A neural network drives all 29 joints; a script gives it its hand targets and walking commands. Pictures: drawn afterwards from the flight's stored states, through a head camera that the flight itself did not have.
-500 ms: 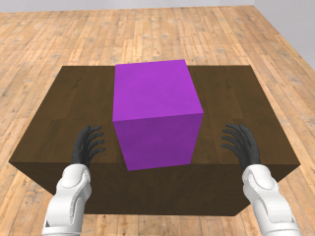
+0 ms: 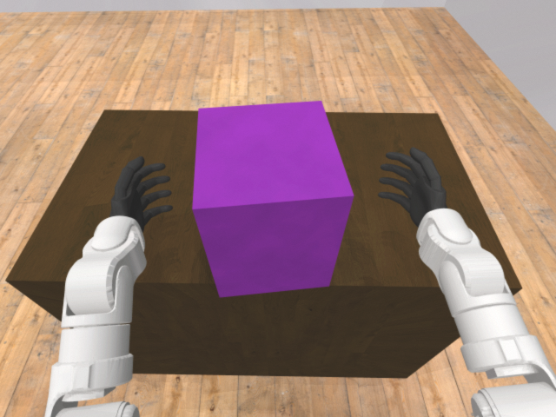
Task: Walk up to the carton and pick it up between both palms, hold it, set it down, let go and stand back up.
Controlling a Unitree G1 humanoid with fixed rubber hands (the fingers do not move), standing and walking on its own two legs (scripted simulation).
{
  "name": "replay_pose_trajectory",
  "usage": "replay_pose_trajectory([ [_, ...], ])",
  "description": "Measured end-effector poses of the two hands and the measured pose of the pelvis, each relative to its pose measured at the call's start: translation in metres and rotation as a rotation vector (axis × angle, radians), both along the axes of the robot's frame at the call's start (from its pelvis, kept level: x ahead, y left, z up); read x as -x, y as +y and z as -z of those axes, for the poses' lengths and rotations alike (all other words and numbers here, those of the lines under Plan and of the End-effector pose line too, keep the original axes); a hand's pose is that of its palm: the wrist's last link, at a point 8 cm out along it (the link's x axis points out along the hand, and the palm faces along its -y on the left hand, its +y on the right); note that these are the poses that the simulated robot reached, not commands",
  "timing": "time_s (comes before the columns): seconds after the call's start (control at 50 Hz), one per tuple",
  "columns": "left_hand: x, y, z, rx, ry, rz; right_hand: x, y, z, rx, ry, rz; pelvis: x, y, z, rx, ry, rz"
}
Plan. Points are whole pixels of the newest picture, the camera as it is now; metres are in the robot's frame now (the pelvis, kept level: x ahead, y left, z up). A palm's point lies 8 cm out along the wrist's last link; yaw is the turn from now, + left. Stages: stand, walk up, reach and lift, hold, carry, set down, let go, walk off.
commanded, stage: reach and lift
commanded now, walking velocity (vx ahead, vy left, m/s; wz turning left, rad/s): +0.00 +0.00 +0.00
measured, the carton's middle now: (268, 203) +0.43 +0.05 +0.04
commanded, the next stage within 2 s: none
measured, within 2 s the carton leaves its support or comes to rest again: neither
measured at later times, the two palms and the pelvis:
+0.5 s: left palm (126, 152) +0.39 +0.23 +0.18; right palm (416, 146) +0.43 -0.16 +0.17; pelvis +0.00 +0.00 +0.00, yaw +2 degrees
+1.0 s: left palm (146, 174) +0.41 +0.23 +0.13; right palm (387, 165) +0.44 -0.14 +0.12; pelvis +0.01 +0.00 +0.00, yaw +3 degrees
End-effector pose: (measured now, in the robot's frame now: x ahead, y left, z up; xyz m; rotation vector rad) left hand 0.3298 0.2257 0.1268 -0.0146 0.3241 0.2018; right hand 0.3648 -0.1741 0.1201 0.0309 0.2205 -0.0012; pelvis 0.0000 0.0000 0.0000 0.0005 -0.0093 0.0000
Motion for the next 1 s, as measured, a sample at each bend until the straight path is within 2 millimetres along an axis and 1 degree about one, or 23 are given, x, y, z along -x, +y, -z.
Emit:
replay_pose_trajectory([
  [0.2,-0.028,0.004,-0.026,-0.002,-0.015,0.004,-0.027,0.007,-0.019,-0.008,0.012,-0.006,0.001,-0.001,0.001,0.004,0.032,-0.012],
  [0.38,-0.049,0.005,-0.042,-0.002,-0.024,0.002,-0.051,0.012,-0.036,-0.014,0.018,-0.008,0.001,-0.001,0.001,0.011,0.069,-0.023],
  [0.54,-0.066,0.003,-0.062,-0.004,-0.042,0.001,-0.07,0.015,-0.055,-0.014,0.021,-0.007,0.0,-0.002,0.002,0.017,0.095,-0.034],
  [0.66,-0.082,0.004,-0.076,-0.005,-0.046,-0.014,-0.085,0.019,-0.065,-0.011,0.035,-0.001,-0.001,-0.003,0.002,0.018,0.118,-0.039],
  [0.72,-0.089,0.005,-0.078,-0.016,-0.047,-0.019,-0.09,0.023,-0.068,-0.01,0.035,0.002,-0.003,-0.003,0.003,0.02,0.121,-0.042],
  [0.78,-0.091,0.005,-0.075,-0.025,-0.045,-0.015,-0.093,0.026,-0.065,-0.012,0.04,0.007,-0.005,-0.003,0.002,0.022,0.115,-0.047],
  [0.82,-0.092,0.004,-0.068,-0.026,-0.039,-0.01,-0.093,0.028,-0.059,0.001,0.042,0.009,-0.006,-0.002,0.002,0.023,0.109,-0.049],
  [0.9,-0.088,0.002,-0.04,-0.02,-0.015,-0.004,-0.088,0.033,-0.038,0.019,0.057,0.014,-0.008,-0.002,0.002,0.023,0.095,-0.054],
  [1.0,-0.078,0.0,0.0,-0.005,0.016,-0.019,-0.079,0.039,-0.002,0.01,0.091,0.016,-0.007,-0.002,0.002,0.023,0.104,-0.049],
])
